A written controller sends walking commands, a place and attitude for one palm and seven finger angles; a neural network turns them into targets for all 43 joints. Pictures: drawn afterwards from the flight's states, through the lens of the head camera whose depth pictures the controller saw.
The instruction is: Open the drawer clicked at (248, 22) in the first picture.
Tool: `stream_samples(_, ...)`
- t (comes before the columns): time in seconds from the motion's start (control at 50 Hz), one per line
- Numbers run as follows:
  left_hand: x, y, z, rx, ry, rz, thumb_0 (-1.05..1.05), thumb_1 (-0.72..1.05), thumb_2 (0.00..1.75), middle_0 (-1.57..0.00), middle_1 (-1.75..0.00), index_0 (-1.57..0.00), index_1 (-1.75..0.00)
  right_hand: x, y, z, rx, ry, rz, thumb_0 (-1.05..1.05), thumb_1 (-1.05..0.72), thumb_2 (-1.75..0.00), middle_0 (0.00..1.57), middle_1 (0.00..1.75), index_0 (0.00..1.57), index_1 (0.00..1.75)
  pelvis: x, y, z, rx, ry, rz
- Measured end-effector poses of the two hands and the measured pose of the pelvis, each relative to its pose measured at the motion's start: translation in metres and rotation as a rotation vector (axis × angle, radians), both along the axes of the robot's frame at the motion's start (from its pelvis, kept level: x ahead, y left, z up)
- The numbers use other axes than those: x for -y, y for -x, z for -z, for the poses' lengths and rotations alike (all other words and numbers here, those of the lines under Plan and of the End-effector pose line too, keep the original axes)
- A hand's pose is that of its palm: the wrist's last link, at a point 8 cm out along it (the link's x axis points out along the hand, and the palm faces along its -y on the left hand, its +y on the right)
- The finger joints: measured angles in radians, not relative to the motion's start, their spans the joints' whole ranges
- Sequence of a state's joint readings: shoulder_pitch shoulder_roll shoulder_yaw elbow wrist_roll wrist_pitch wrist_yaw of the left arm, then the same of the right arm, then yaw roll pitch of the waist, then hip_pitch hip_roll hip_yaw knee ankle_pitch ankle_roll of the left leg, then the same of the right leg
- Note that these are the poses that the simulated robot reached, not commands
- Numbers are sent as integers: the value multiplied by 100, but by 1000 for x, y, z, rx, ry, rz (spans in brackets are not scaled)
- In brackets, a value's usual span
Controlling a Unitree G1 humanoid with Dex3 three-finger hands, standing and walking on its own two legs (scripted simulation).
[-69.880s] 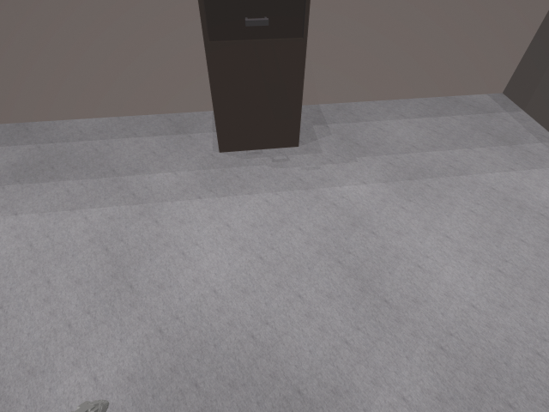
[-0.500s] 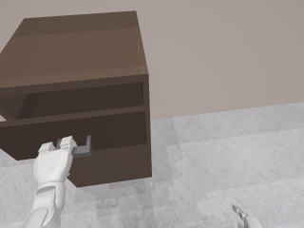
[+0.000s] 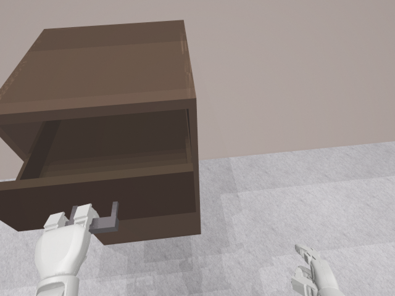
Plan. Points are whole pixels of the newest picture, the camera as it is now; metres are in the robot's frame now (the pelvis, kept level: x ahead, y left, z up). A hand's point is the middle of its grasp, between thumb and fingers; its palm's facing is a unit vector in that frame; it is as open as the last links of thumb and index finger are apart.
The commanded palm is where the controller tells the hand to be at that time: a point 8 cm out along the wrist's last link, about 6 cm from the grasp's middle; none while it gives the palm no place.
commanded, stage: pull the drawer open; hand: left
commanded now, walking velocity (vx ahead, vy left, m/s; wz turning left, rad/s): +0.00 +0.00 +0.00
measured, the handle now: (93, 217) +0.27 +0.25 +0.00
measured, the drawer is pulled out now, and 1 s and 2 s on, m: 0.18 0.27 0.28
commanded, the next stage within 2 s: open the thumb to release the handle in 0.90 s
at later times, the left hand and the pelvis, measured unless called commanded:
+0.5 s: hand (72, 279) +0.16 +0.25 -0.02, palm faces -0.02 -0.09 -1.00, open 6.1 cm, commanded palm +0.11 +0.25 +0.04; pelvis +0.00 +0.00 -0.01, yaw +0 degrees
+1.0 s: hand out of the picture +0.11 +0.25 -0.02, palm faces -0.06 -0.11 -0.99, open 6.2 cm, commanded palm +0.09 +0.25 +0.04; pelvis -0.01 +0.00 -0.01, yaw +0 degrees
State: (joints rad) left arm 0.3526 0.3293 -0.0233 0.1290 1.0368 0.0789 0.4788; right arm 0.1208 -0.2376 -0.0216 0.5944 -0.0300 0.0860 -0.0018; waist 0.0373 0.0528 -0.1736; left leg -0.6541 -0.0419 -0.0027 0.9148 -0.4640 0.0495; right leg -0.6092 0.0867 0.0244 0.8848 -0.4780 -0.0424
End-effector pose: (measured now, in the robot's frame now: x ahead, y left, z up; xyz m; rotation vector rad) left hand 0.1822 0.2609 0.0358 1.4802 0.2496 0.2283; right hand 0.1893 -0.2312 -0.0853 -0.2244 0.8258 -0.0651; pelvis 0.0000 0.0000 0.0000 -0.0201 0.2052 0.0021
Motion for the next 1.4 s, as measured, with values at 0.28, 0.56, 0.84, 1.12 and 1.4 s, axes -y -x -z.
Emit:
stream_samples(0.28,4,24,0,-7,8,1,1,74,77,-40,-135,-31,-127,-10,-7,-1,27,-22,-36,1,-91,-90,20,30,21,30,2,3,2,10,-3,3)
stream_samples(0.56,8,51,-1,-16,14,14,1,74,78,-40,-135,-31,-126,-3,1,4,9,-18,-41,1,-91,-90,20,30,20,30,2,6,7,3,-6,8)
stream_samples(0.84,12,72,-2,-30,22,8,1,74,77,-39,-135,-30,-127,-11,-7,5,37,-42,-71,1,-91,-90,20,30,20,30,4,7,11,1,-8,8)
stream_samples(1.12,10,93,-3,-17,-27,23,0,70,78,-40,-134,-32,-127,-14,-16,14,39,-21,-128,1,-91,-90,20,30,20,30,7,12,20,-15,-7,-9)
stream_samples(1.4,5,83,-1,-48,-3,-24,0,6,54,-36,-127,-35,-126,-11,-2,10,18,-16,-91,1,-91,-90,20,30,20,30,14,16,10,11,-8,-21)
